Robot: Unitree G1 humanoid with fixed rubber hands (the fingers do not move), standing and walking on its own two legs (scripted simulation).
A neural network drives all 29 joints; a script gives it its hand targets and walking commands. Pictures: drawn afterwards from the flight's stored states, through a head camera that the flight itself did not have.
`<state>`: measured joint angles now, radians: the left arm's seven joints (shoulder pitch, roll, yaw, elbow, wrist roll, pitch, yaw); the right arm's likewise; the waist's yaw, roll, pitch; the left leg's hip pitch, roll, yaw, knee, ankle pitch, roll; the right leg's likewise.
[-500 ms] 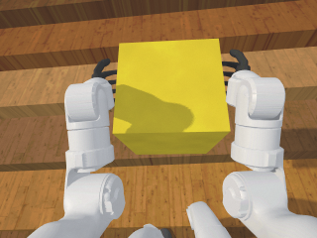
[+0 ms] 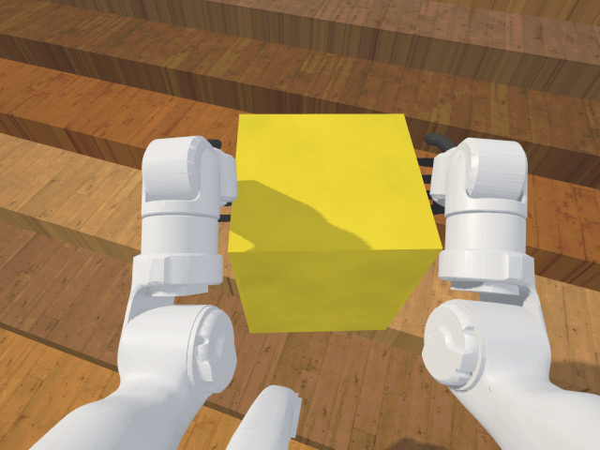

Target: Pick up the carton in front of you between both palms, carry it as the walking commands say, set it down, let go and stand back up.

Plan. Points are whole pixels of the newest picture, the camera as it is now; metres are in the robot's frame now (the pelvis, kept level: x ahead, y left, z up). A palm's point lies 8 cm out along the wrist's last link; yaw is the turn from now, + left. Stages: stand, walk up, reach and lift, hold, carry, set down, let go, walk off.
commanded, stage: carry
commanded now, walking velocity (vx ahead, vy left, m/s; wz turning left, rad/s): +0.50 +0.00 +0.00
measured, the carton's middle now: (320, 233) +0.39 +0.07 +0.05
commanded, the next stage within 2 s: none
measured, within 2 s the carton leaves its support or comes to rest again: neither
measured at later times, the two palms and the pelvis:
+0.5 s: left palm (289, 10) +0.71 +0.18 +0.21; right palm (474, 39) +0.65 -0.10 +0.22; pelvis +0.29 +0.10 +0.06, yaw -4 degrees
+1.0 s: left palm out of the picture +0.95 +0.20 +0.35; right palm out of the picture +0.97 -0.08 +0.37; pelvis +0.58 +0.04 +0.17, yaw -3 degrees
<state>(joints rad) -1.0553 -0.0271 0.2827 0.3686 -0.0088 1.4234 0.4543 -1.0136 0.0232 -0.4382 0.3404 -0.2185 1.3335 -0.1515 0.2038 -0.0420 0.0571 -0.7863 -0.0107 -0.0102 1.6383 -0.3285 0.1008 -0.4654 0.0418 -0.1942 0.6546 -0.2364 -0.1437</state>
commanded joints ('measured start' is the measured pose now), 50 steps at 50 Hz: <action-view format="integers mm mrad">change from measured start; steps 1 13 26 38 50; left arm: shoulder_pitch -931 -755 -832 -684 -874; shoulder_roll -1249 -1110 -977 -968 -1151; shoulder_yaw -333 -271 -317 -448 -408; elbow -77 -14 -317 -129 -219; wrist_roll -474 -320 -222 -219 -462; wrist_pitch -68 -70 -103 -56 -139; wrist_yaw -619 -606 -520 -516 -579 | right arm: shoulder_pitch -739 -698 -847 -656 -671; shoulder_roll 942 1120 1235 1107 1101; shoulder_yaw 403 526 591 594 383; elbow -59 72 -217 -24 66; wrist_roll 385 494 695 560 477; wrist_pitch -8 37 -13 44 2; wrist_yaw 208 252 273 286 297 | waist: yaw -111 -62 -312 -329 -93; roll -8 -79 151 101 -90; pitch -602 -404 -731 -490 -715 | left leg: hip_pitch -152 -765 986 1085 30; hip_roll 45 126 244 314 -35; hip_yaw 67 98 -513 -314 -177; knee -202 42 -1066 -1286 246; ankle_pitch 20 -324 404 289 9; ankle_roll -9 -17 184 184 -46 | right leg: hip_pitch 562 932 -414 -953 487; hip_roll -285 -310 -11 -131 -326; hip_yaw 481 419 336 211 815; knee -240 -371 1127 1142 -120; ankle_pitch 252 323 -71 -398 284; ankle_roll -129 -90 49 32 -244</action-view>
